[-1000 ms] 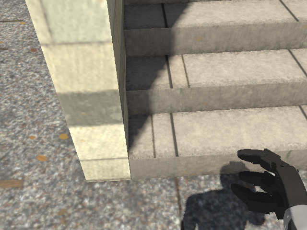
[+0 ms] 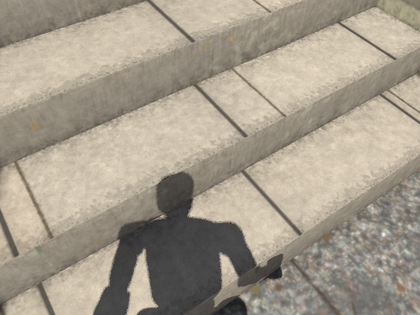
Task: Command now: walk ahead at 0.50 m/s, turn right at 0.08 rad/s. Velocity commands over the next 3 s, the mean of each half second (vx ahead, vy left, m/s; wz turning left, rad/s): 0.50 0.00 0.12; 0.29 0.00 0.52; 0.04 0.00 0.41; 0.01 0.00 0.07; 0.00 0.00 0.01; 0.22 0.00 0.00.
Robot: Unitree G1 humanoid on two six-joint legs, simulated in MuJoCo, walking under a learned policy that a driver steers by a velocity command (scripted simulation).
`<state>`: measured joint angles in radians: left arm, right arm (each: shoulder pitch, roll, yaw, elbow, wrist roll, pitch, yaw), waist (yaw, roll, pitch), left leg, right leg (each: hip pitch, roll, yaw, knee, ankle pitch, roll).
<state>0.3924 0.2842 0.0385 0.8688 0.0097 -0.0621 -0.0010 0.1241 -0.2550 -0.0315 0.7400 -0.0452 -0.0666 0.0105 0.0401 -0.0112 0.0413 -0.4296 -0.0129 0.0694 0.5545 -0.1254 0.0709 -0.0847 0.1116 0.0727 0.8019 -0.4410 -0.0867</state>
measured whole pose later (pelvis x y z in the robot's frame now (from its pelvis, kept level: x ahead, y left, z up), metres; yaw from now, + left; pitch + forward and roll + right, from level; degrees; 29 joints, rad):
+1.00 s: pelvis +0.37 +0.04 +0.03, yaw +23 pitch +3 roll +1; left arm 0.44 0.22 0.01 0.97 -0.01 -0.03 0.03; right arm -0.10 -0.11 0.03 0.49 -0.01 0.07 -0.02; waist 0.04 0.02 0.07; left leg -0.96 0.01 0.13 1.36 -0.50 0.11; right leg 0.03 -0.14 -0.32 0.29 -0.21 0.02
